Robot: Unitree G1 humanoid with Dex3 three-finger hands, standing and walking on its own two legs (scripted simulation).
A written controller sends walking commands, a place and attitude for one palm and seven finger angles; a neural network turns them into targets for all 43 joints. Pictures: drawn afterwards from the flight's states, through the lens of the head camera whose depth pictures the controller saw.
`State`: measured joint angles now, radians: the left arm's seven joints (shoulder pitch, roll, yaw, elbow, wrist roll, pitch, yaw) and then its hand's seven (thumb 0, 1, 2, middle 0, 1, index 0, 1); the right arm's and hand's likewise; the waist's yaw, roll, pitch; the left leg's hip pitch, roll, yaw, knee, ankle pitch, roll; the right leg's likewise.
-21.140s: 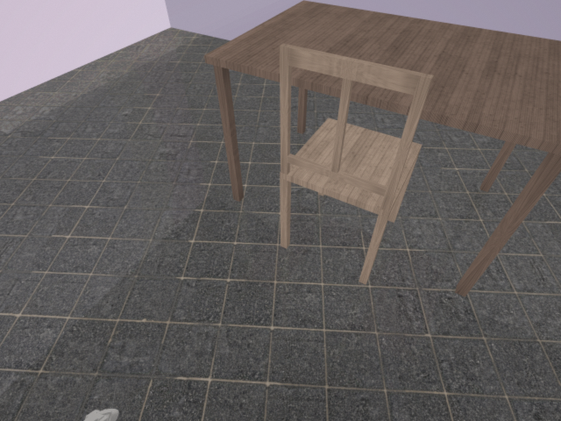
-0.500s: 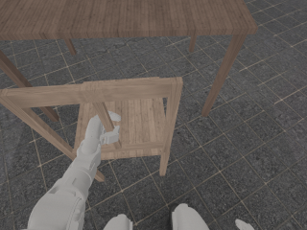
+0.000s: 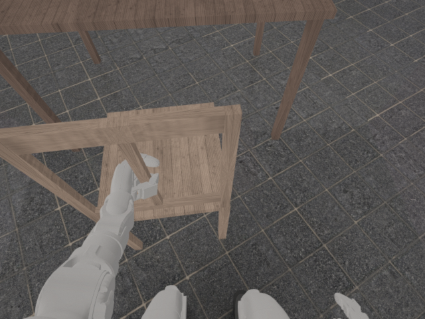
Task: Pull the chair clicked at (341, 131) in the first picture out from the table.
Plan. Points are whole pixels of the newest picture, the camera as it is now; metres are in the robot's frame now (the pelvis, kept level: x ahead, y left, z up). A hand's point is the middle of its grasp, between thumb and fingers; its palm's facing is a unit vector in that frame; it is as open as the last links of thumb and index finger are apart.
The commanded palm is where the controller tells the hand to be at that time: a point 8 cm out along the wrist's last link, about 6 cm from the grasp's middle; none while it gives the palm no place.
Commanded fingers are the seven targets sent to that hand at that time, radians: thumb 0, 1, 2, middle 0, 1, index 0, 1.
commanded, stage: step backward, pulling the chair out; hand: left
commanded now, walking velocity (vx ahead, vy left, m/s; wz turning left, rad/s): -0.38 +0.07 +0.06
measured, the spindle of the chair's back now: (145, 178) +0.40 +0.15 -0.07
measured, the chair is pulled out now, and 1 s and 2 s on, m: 0.39 0.69 0.71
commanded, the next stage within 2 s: stop walking, hand still on the chair in 0.54 s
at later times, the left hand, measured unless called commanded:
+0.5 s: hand (150, 251) +0.24 +0.12 -0.06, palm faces +0.02 -0.98 -0.19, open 5.5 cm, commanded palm +0.24 +0.18 -0.05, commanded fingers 0.00 0.90 0.90 -0.50 -1.45 -0.50 -1.45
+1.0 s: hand out of the picture +0.08 +0.13 -0.06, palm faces +0.02 -0.98 -0.18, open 5.6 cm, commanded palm +0.07 +0.18 -0.04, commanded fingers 0.00 0.90 0.90 -0.50 -1.45 -0.50 -1.45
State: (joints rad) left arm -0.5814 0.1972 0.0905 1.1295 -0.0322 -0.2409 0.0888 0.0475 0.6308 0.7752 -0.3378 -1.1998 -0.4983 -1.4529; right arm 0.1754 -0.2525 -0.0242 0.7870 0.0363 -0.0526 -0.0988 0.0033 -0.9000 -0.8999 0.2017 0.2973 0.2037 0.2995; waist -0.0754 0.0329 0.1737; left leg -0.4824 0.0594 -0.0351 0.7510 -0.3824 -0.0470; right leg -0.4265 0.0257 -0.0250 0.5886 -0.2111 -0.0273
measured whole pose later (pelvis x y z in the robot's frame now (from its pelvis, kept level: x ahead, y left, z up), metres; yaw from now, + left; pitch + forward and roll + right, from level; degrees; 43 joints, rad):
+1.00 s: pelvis -0.21 -0.01 +0.01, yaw +0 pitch -2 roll +0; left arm -0.22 0.14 0.01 0.87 -0.04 -0.11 0.08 0.08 0.64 0.76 -0.31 -1.22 -0.50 -1.45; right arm 0.24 -0.23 0.01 0.73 0.03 -0.01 -0.11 0.01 -0.90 -0.90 0.20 0.30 0.20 0.30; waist -0.05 0.03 0.09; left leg -0.27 0.07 0.03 0.54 -0.23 -0.02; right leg -0.24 -0.01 0.01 0.53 -0.25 0.01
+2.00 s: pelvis -0.19 +0.00 +0.01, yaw +1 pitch +2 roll +0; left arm 0.02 0.16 -0.04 0.54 -0.06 -0.05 0.04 0.05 0.52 0.73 -0.36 -1.34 -0.50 -1.45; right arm 0.23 -0.24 0.01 0.66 0.06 -0.03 -0.05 0.01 -0.90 -0.90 0.20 0.30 0.20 0.30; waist -0.05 0.00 -0.02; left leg -0.34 0.04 0.02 0.56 -0.25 -0.02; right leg -0.31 -0.03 0.00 0.56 -0.29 0.03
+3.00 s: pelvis -0.17 -0.01 -0.03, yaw +3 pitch +9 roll +0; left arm 0.43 0.20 -0.05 0.00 -0.06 0.15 -0.02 -0.02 -0.54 0.21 0.00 0.00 -0.01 -0.01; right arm 0.27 -0.25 0.01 0.51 0.04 -0.15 -0.08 0.01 -0.90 -0.90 0.20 0.30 0.20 0.30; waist -0.04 0.06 -0.13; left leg -0.61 0.03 -0.04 0.87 -0.42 -0.04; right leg -0.55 -0.04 -0.04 0.87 -0.48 0.01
